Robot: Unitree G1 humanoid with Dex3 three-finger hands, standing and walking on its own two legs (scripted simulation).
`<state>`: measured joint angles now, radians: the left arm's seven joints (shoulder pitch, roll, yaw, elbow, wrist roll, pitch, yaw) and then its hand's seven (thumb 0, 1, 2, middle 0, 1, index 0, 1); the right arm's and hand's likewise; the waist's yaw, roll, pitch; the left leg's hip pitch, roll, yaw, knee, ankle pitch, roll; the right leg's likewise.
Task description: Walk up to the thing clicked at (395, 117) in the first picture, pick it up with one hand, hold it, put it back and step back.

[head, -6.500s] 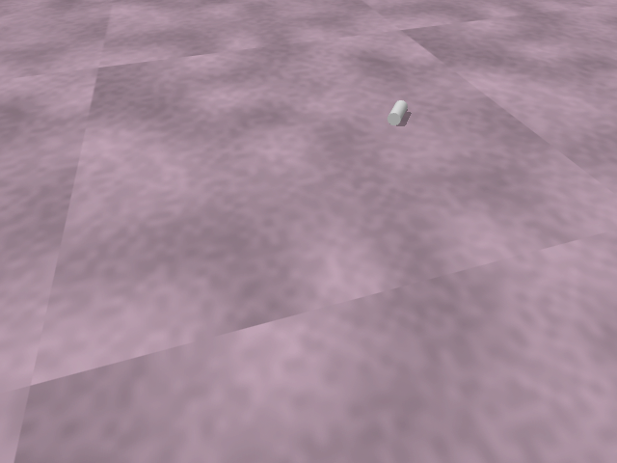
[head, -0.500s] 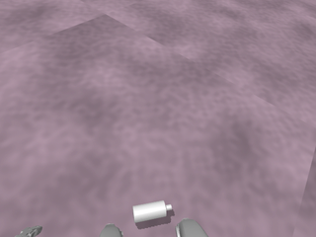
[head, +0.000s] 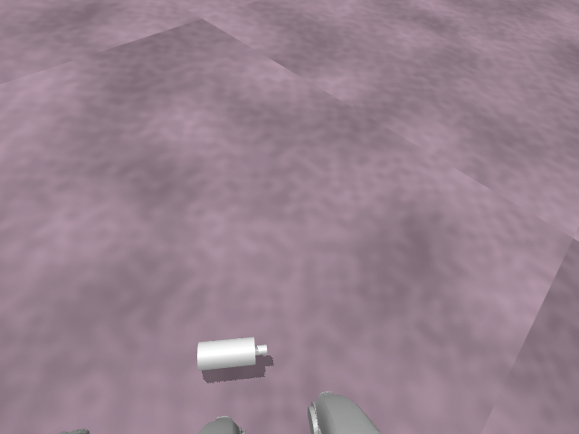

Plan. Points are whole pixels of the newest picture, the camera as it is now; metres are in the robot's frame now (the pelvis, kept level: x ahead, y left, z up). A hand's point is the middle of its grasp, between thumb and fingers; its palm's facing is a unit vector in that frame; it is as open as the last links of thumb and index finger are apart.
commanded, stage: walk up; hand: left
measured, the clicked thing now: (233, 352) +0.44 +0.13 -0.70
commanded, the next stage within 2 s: none
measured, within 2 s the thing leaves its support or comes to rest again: neither
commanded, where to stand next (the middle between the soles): +0.05 -0.12 m, yaw +5 degrees
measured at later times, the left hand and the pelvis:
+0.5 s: hand out of the picture -0.06 +0.10 -0.14, palm faces +0.06 -0.93 -0.37, open 7.4 cm; pelvis -0.07 -0.17 +0.01, yaw +2 degrees
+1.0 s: hand out of the picture +0.01 +0.12 -0.13, palm faces +0.09 -0.90 -0.42, open 7.4 cm; pelvis -0.05 -0.17 +0.01, yaw +7 degrees
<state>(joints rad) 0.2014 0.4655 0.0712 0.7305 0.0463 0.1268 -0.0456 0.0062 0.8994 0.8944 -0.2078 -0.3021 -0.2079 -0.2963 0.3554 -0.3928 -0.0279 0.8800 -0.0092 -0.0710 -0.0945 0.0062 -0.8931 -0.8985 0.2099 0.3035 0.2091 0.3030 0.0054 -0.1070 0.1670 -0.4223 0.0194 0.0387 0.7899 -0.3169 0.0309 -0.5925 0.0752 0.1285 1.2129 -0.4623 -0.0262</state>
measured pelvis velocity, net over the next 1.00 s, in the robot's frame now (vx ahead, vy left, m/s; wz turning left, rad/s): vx -0.05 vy -0.17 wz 0.12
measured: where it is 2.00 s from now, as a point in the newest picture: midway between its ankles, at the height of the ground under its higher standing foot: outside the picture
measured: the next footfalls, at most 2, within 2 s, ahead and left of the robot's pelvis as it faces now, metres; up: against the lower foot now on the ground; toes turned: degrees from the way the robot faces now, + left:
right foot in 0.24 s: -0.01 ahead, -0.30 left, +0.00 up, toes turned +1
left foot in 0.64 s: +0.02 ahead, -0.02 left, +0.00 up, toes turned +8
